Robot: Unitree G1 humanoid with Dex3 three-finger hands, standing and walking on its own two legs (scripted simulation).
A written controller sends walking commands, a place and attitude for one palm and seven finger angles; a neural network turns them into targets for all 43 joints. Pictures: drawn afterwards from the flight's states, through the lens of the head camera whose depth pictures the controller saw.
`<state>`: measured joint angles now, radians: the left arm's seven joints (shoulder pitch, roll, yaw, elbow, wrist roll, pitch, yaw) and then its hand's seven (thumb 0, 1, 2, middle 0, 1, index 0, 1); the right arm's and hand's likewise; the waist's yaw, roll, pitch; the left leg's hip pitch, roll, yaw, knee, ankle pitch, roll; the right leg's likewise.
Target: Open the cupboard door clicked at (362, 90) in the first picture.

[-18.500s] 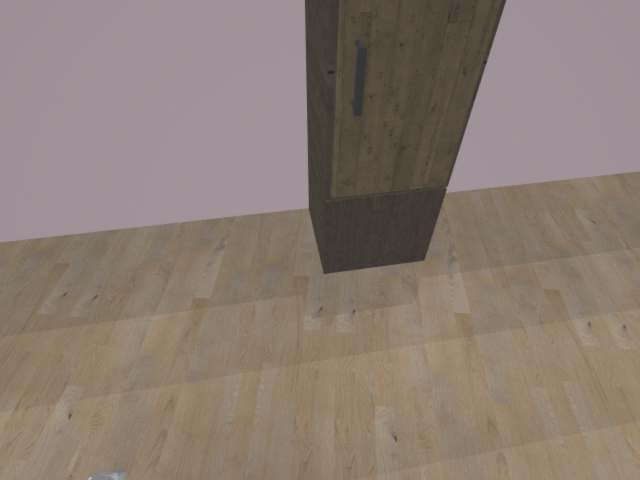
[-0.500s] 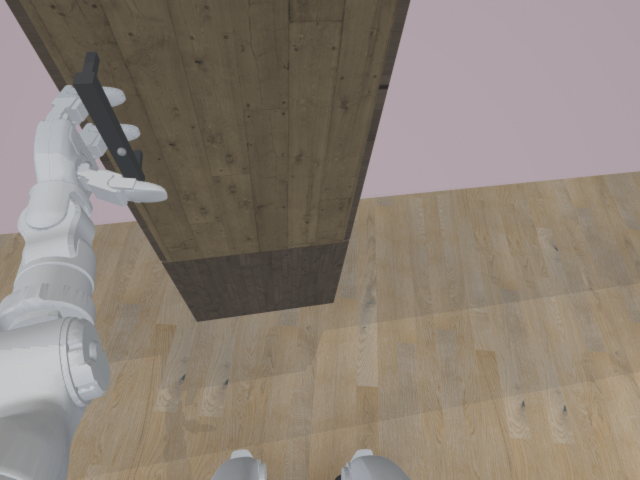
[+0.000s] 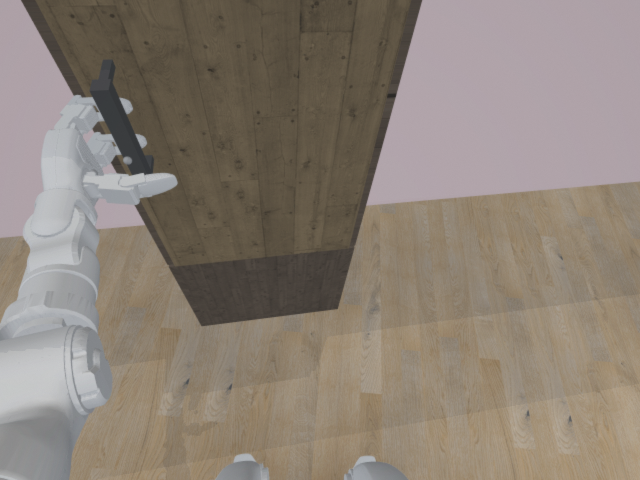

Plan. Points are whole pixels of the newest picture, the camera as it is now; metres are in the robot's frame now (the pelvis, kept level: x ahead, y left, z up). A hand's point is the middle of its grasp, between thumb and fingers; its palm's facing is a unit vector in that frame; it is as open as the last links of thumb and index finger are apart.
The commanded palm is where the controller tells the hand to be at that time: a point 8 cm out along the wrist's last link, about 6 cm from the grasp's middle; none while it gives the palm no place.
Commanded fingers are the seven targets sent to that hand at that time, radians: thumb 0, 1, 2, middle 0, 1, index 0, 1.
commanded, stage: close the thumb around the handle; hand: left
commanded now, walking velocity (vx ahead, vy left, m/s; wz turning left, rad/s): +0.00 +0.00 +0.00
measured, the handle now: (129, 132) +0.53 +0.22 +0.10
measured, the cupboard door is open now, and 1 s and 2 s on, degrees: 0 13 41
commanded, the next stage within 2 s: pull the door open along its arc in 0.44 s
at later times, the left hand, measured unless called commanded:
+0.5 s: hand (144, 157) +0.48 +0.20 +0.11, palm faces +0.09 -1.00 +0.00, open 5.5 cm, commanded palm +0.46 +0.26 +0.10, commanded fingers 0.00 0.90 0.90 -0.40 -1.35 -0.40 -1.35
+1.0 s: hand (157, 211) +0.40 +0.17 +0.11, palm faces +0.08 -1.00 +0.02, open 5.7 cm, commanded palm +0.34 +0.21 +0.10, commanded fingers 0.00 0.90 0.90 -0.40 -1.35 -0.40 -1.35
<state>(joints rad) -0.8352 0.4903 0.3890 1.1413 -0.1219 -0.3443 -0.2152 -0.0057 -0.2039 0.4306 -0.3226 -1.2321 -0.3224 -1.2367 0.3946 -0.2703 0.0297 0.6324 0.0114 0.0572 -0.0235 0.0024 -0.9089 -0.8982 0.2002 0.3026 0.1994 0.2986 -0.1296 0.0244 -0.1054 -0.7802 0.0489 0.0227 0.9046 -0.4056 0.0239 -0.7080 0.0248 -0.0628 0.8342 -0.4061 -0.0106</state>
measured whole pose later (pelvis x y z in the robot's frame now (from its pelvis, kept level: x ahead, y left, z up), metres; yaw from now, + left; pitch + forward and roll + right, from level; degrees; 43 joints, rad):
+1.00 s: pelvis +0.01 +0.00 +0.01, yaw -1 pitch +11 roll -1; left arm -0.35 0.25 0.25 0.56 -0.20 -0.28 -0.09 0.01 0.74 0.76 -0.38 -1.35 -0.36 -1.35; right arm 0.37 -0.25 0.00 0.58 0.04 0.04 0.00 0.01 -0.91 -0.90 0.20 0.30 0.20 0.30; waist -0.06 0.04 -0.13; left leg -0.62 0.05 0.06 0.81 -0.39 0.02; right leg -0.57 0.03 -0.03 0.77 -0.40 -0.01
